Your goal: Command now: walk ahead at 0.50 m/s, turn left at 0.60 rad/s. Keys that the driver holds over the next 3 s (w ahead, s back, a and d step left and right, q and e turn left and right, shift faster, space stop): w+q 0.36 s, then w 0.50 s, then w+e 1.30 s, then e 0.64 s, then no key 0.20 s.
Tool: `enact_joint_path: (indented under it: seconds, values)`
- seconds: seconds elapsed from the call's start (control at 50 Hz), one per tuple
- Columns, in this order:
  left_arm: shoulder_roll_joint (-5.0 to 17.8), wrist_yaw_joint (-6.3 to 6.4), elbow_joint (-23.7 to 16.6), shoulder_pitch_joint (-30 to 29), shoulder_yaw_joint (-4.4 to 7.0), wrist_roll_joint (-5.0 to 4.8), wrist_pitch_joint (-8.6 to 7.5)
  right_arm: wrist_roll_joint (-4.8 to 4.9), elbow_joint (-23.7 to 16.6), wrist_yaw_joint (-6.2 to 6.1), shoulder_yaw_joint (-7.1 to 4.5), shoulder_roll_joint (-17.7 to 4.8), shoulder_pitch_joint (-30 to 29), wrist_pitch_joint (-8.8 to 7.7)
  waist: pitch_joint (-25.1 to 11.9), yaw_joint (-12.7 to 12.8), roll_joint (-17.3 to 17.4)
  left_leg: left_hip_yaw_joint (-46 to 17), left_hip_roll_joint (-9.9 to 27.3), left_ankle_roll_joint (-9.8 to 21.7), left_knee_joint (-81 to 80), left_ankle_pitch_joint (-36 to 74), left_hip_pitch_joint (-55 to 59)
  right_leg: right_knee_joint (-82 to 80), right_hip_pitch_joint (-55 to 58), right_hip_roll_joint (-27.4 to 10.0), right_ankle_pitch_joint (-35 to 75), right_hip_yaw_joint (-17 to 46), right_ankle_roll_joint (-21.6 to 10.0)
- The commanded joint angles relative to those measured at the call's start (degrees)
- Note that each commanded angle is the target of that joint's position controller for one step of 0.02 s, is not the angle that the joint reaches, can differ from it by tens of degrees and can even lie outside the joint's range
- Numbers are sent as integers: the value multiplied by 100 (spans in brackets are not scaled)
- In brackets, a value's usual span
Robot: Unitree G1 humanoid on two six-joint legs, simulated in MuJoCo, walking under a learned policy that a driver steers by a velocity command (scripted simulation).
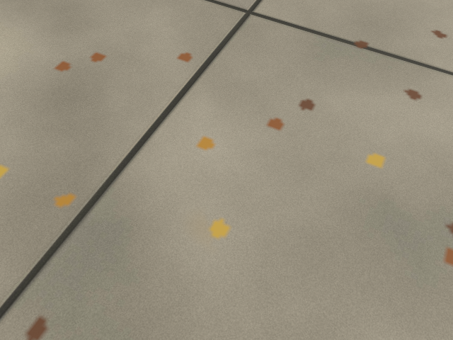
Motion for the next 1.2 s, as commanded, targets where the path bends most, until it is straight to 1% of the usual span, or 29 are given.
enact_joint_path:
  seconds: [0.02, 0.12, 0.18, 0.26, 0.28, 0.3, 0.32, 0.34, 0.36, 0.38, 0.4, 0.42, 0.44, 0.48, 0.58, 0.66, 0.72, 0.76, 0.78, 0.8, 0.82, 0.84, 0.86, 0.88, 0.9, 0.92, 0.98, 1.12, 1.2]
  values:
    - [581, 6, -349, 160, 168, 90, 16, -22, -404, -109, -215, -830, -212, -153, -576, 195, 367, -1789, 1495, 1277, -1281, 1335, 629, -597, -637, -167, 405, 114, 191]
    - [225, -44, -646, -955, 16, 69, 27, 46, -139, -229, -259, -992, 199, -107, -286, -218, 497, -1304, 1030, 874, -1207, 807, 105, -2735, -199, 251, 2235, 14, 321]
    - [340, -112, -783, -1348, 47, -26, -28, 92, 36, -245, -265, -1006, 524, -77, -248, -369, 574, -1651, 1160, 766, -977, 368, 272, -3324, 75, 417, 2508, 133, 241]
    - [581, -149, -770, -1073, 174, -46, -97, 86, 107, -270, -266, -946, 560, -5, -325, -150, 844, -2284, 1367, 584, -244, 428, 866, -3663, 452, 460, 1629, 245, -51]
    - [635, -123, -665, -653, 232, -35, -119, 79, 88, -264, -238, -858, 489, 14, -469, 86, 868, -2260, 1225, 475, 92, 654, 814, -3876, 1035, 501, 1597, 123, -183]
    - [814, -85, -576, -36, 319, 37, -150, 43, 42, -239, -146, -606, 482, 6, -978, 390, 714, -2003, 909, 283, 1014, 782, 554, -3868, 2131, 180, 1585, 323, -428]
    - [1148, -31, -519, 845, 392, 86, -135, -87, -68, -235, -17, -263, 647, -2, -1881, 634, -132, -1426, 455, 30, 2731, -573, -263, -3772, 3685, -877, 1381, 1413, -747]
    - [1432, -84, -289, 1154, 469, 99, -64, 179, -218, -238, 25, -197, 1344, -59, -2345, 266, -2178, -915, -51, -273, 4448, -2526, -2280, -4553, 5000, -2023, -327, 4328, -1680]
    - [819, -99, -454, 871, 337, -8, -38, 226, -26, -259, -89, -817, 1195, -54, -1747, 388, -1149, -1094, 415, -377, 5070, -2198, -2812, -4858, 4564, -1921, -1433, 4368, -1521]
    - [529, -66, -463, 700, 255, -8, 2, 166, -85, -248, -143, -1000, 552, -28, -1101, 528, -560, -914, 586, -413, 5137, -1662, -2860, -4880, 3904, -1630, -1193, 3343, -1278]
    - [473, -72, -438, 479, 213, 59, 27, 92, -128, -253, -124, -876, 263, -12, -703, 421, -120, -774, 741, -436, 4956, -1308, -2631, -4974, 3181, -1358, -392, 2643, -1185]
    - [365, -76, -364, 355, 178, 85, 33, 15, -181, -244, -131, -765, 48, -22, -410, 334, -55, -789, 874, -418, 4610, -1080, -2518, -5095, 2708, -1108, 209, 2134, -1172]
    - [350, -70, -316, 304, 159, 118, 11, 57, -185, -209, -113, -632, 123, -19, -331, 187, -310, -762, 986, -406, 4397, -948, -2233, -5216, 2371, -986, 614, 1784, -1172]
    - [289, -85, -196, 341, 157, 38, -41, 74, -131, -179, -64, -420, 184, 6, -330, 113, -413, -612, 1016, -425, 3925, -935, -2051, -5415, 2196, -854, 1142, 1301, -1265]
    - [668, -71, 47, 501, 256, -68, -14, -35, -292, -77, 95, -179, -576, -81, -245, 244, -194, -259, 1163, -494, 2149, 175, -2037, -5720, 2260, -827, 1956, 529, -1358]
    - [840, -55, 268, 872, 281, -144, 82, 25, -421, 24, 134, -196, -1282, -164, -136, 490, -251, 26, 983, -487, 1080, 853, -1529, -5697, 2308, -785, 2032, 141, -1204]
    - [935, -41, 439, 1053, 304, -201, 172, 49, -534, 70, 95, -341, -1533, -179, -52, 444, -338, 48, 899, -309, 658, 551, -1399, -5512, 2715, -1027, 2220, 173, -1092]
    - [1016, -11, 490, 960, 312, -231, 241, 11, -437, 72, 1, -515, -1138, -191, -284, 89, -364, 245, 698, -111, 300, 408, -594, -4923, 2804, -995, 3258, -5, -924]
    - [926, 7, 510, 972, 271, -226, 261, -21, -199, 39, -127, -727, -441, -180, -721, -259, -263, 374, 536, 35, 149, 445, 464, -4057, 2614, -749, 3971, -267, -776]
    - [702, 30, 442, 958, 163, -130, 253, -40, 41, -23, -269, -1045, 508, -157, -1357, -683, -40, -105, 965, 265, 277, 419, 1919, -2734, 1822, -476, 3404, -519, -540]
    - [104, 0, 179, 1402, -57, -9, 165, -125, 125, -80, -400, -1713, 1083, -113, -2137, -577, 1353, -2710, 2518, 1168, 5, -399, 3949, -415, -446, 377, 778, -723, -106]
    - [311, -1, 256, 1277, -16, -70, 51, -25, 145, -66, -294, -1337, 1171, -120, -2430, -659, 1432, -4027, 2789, 1393, -746, -1088, 3925, 489, -1209, 564, -1370, 144, -124]
    - [735, -39, 114, 856, 114, -230, -15, -8, 134, -44, -177, -1065, 780, -153, -1560, -584, 1134, -3276, 2596, 1133, -851, -1234, 3268, 780, -1708, 232, -1051, 250, -223]
    - [710, -39, 77, 599, 108, -258, -20, -20, 99, -40, -112, -847, 408, -171, -1088, -432, 888, -2502, 2385, 956, -941, -932, 2550, 593, -1641, -21, -536, 148, -274]
    - [637, -17, 116, 462, 117, -162, 24, -46, 98, -17, -34, -594, 72, -197, -665, -276, 573, -1917, 2091, 779, -1158, -501, 1881, 268, -1445, -183, -103, 113, -262]
    - [576, -22, 135, 630, 135, -145, 95, -102, 96, -12, -19, -537, -134, -245, -582, -51, 881, -1595, 2034, 757, -1339, -136, 1395, 65, -1079, -324, 232, 203, -215]
    - [349, -17, 247, 792, 119, -171, 302, -152, 248, -19, -57, -531, -277, -407, -415, 152, 716, -820, 1902, 754, -1759, 518, 757, -115, -715, -318, 750, 317, -62]
    - [128, -122, -79, -224, 63, -110, 284, -149, 605, -166, -84, -725, -42, -444, -33, -157, 424, 454, 1763, 463, -1971, 1304, 1025, -2145, -926, -56, 2640, 157, -52]
    - [18, -268, -446, -914, -14, -107, 272, -79, 889, -201, -118, -847, 416, -315, 200, -442, 284, 719, 2018, 400, -1747, 1705, 1891, -2840, -1272, 6, 2479, -105, -247]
